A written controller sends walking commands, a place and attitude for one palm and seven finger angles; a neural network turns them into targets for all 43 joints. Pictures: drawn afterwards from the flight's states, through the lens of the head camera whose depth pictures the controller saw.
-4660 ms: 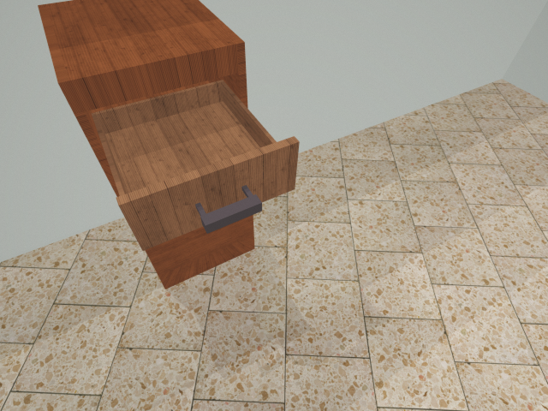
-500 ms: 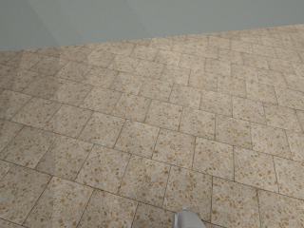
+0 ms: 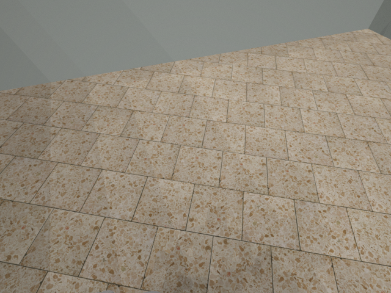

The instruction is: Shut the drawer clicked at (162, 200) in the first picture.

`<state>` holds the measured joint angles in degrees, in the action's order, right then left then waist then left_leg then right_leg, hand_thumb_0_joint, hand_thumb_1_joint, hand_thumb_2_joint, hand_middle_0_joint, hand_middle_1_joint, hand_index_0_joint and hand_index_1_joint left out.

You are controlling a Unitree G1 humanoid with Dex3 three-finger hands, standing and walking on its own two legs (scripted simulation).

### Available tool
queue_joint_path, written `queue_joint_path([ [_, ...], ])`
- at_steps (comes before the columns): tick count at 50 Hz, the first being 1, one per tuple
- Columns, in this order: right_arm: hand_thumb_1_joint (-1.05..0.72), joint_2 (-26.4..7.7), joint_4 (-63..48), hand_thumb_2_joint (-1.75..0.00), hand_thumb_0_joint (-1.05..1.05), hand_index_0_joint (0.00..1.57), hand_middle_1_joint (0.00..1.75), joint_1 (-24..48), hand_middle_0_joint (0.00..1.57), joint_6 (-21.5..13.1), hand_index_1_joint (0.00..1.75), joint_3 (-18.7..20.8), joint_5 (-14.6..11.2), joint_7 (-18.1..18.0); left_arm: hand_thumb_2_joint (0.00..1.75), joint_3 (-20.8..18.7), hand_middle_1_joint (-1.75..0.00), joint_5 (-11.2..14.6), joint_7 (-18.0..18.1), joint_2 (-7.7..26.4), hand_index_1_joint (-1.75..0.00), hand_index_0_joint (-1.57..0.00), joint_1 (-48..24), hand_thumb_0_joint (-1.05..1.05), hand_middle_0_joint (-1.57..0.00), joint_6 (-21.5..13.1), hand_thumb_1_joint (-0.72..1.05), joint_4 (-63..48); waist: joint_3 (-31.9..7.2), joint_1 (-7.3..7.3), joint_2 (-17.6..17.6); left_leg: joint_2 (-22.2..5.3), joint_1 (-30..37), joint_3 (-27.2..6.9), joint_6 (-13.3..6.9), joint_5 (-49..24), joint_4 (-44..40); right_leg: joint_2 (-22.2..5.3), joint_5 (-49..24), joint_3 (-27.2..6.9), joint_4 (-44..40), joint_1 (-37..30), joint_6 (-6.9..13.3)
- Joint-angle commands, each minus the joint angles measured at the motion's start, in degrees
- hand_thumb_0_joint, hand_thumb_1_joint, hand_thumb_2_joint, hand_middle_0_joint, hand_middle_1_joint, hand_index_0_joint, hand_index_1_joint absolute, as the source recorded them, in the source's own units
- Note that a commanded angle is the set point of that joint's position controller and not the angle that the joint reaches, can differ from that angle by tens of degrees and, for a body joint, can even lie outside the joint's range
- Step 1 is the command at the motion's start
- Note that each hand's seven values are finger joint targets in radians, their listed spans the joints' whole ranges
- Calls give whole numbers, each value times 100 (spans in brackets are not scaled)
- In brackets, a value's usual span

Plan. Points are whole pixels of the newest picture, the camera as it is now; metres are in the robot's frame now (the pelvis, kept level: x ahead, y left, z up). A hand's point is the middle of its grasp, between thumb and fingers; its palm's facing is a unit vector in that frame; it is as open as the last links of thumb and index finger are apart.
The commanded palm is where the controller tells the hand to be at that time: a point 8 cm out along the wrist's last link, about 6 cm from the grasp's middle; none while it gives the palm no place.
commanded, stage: turn to face it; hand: left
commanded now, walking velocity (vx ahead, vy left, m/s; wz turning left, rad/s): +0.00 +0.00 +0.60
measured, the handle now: out of the picture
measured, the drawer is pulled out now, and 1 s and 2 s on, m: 0.29 0.29 0.29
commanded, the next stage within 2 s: none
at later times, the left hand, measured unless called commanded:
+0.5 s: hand out of the picture +0.03 +0.26 -0.16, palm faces +0.30 -0.92 -0.26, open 7.4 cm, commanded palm none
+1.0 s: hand out of the picture -0.06 +0.14 -0.14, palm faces +0.56 -0.78 -0.28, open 7.4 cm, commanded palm none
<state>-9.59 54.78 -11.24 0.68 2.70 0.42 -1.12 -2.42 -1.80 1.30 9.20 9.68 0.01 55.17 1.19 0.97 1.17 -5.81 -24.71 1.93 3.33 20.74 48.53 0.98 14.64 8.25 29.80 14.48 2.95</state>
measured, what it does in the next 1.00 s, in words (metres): steps on the spot, turning left: left foot, then right foot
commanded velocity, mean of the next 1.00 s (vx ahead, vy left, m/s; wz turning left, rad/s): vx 0.00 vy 0.00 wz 0.60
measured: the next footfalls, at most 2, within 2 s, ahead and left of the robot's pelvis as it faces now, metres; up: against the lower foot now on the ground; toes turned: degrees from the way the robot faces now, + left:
left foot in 0.08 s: +0.07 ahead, +0.11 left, +0.00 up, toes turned +10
right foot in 0.70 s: +0.06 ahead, -0.13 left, +0.00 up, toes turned +24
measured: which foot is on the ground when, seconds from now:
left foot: up 0.00-0.06, down 0.08-0.70, up 0.72-1.00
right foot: down 0.00-0.08, up 0.10-0.68, down 0.70-1.00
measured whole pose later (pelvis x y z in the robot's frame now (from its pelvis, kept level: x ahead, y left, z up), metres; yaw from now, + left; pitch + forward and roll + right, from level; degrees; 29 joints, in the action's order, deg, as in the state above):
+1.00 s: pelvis +0.00 -0.06 +0.01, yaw +35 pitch +0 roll +3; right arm -16.3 54.0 -11.9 5.2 6.3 1.2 1.1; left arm -1.6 -1.2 1.5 9.1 14.1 0.5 50.9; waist 4.2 0.9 1.9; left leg -1.7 -30.1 -1.2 5.7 20.2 65.9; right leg -5.3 17.6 10.3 28.1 10.7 1.5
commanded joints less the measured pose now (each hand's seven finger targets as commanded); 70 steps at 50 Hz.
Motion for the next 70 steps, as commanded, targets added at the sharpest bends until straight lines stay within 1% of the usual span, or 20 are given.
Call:
queue_joint_path([
  [1,-90,-321,-146,-90,0,20,30,-328,20,26,30,53,30,41,90,-251,-30,33,51,959,-30,-20,302,0,-20,-18,90,-274,41,-143,-961,158,539,357,-37,-189,-839,-1769,-1768,-832,-691,-38,565],
  [3,-90,-512,-115,-90,0,20,30,-726,20,-8,30,103,47,82,90,-272,-30,77,65,878,-30,-20,258,0,-20,51,90,-347,-39,27,-123,-76,1242,2,-164,-1410,-1994,-1559,-937,-414,182,344,124],
  [4,-90,-937,-143,-90,0,20,30,-874,20,-61,30,178,90,85,90,-261,-30,117,52,583,-30,-20,477,0,-20,94,90,-438,-64,4,1346,-1045,1461,-1517,-616,-2868,-2602,-844,467,16,1251,1008,-335],
  [5,-90,-1211,-171,-90,0,20,30,-980,20,-28,30,247,129,50,90,-222,-30,105,70,508,-30,-20,305,0,-20,118,90,-613,110,93,1883,-1812,1338,-2496,-1250,-3826,-3147,-333,2160,-78,2546,1492,-585],
  [7,-90,-1046,-171,-90,0,20,30,-835,20,-44,30,218,125,-60,90,-289,-30,40,76,643,-30,-20,94,0,-20,176,90,-555,102,29,1335,-1440,1129,-2327,-1184,-2925,-3297,-528,1514,-836,3531,1789,-536],
  [12,-90,-1047,-328,-90,0,20,30,-578,20,-125,30,226,54,-79,90,-349,-30,68,-14,683,-30,-20,212,0,-20,143,90,-452,-603,-54,380,-793,2023,-1576,-960,-3222,-3011,-515,465,-955,3760,1969,-741],
  [27,-90,-1334,-299,-90,0,20,30,-738,20,36,30,420,93,0,90,-312,-30,123,35,871,-30,-20,-277,0,-20,215,90,-719,-397,186,814,-569,1485,-2882,-1307,-1397,-3207,-278,952,-1069,2098,1359,-801],
  [33,-90,-1382,-611,-90,0,20,30,4,20,162,30,514,97,68,90,-355,-30,176,65,971,-30,-20,820,0,-20,181,90,-586,-491,-316,767,31,-174,-2722,-826,-266,-3031,3,248,-782,-251,-1011,-534],
  [34,-90,-1164,-641,-90,0,20,30,23,20,190,30,511,57,93,90,-420,-30,126,94,1225,-30,-20,1058,0,-20,140,90,-567,-506,-424,153,447,-827,-2244,-508,318,-2305,-558,399,-1250,-1127,-1654,-340],
  [35,-90,-692,-718,-90,0,20,30,-230,20,191,30,451,6,71,90,-500,-30,7,141,1790,-30,-20,879,0,-20,88,90,-735,-460,-361,-1752,1189,-1754,-1012,-48,870,-374,-2336,1738,-3276,-2048,-1782,212],
  [36,-90,-1031,-761,-90,0,20,30,-57,20,183,30,502,111,79,90,-392,-30,73,153,1788,-30,-20,344,0,-20,129,90,-927,32,-239,-1660,1006,-1519,-812,-55,1039,810,-2936,1963,-3515,-2267,-266,452],
  [38,-90,-997,-563,-90,0,20,30,-382,20,300,30,504,163,154,90,-346,-30,107,140,1388,-30,-20,-512,0,-20,65,90,-1154,304,240,-1148,767,-1024,-783,-73,351,1831,-2229,1300,-2392,-2124,558,218],
  [41,-90,-981,-434,-90,0,20,30,-446,20,292,30,454,117,236,90,-187,-30,117,67,1013,-30,-20,-266,0,-20,-45,90,-1023,455,221,-1137,613,-1143,-402,87,-299,2367,-1594,-812,-1088,-1410,51,78],
  [54,-90,-820,-744,-90,0,20,30,830,20,232,30,204,27,232,90,-286,-30,1,86,1356,-30,-20,993,0,-20,-9,90,-641,-221,-402,-1348,321,-602,225,115,465,201,-2225,-3255,-537,-553,-1473,480],
  [59,-90,-961,-656,-90,0,20,30,208,20,85,30,215,26,215,90,-381,-30,64,37,1499,-30,-20,751,0,-20,59,90,-618,-639,-85,-1173,486,1192,552,-136,-849,-2151,-2106,-2828,168,547,-929,3],
  [60,-90,-1371,-573,-90,0,20,30,-234,20,20,30,318,48,204,90,-366,-30,105,11,1367,-30,-20,782,0,-20,76,90,-686,-1015,163,-320,21,2400,-116,-358,-2029,-2601,-1842,-1903,318,1658,-43,-310],
  [61,-90,-2030,-540,-90,0,20,30,-566,20,-17,30,502,50,159,90,-278,-30,148,-37,981,-30,-20,688,0,-20,78,90,-920,-1111,356,1590,-1619,3401,-2216,-1109,-4670,-2542,-948,1971,290,2931,1885,-815],
  [62,-90,-2145,-387,-90,0,20,30,-911,20,53,30,496,-21,136,90,-222,-30,82,12,1056,-30,-20,287,0,-20,162,90,-1066,-1108,472,1198,-1896,3225,-2081,-1502,-5501,-2390,-884,2402,-332,3474,2031,-791],
  [67,-90,-1482,-659,-90,0,20,30,209,20,-30,30,283,42,11,90,-299,-30,86,-51,1096,-30,-20,301,0,-20,185,90,-786,-386,-42,731,-818,2089,-1308,-1209,-4451,-2585,-833,967,-757,3868,1909,-882],
  [70,-90,-1458,-655,-90,0,20,30,141,20,-52,30,287,38,23,90,-295,-30,88,-44,1081,-30,-20,291,0,-20,214,90,-778,-343,-67,581,-642,1907,-1327,-1154,-4107,-2725,-726,660,-802,3657,1744,-933],
])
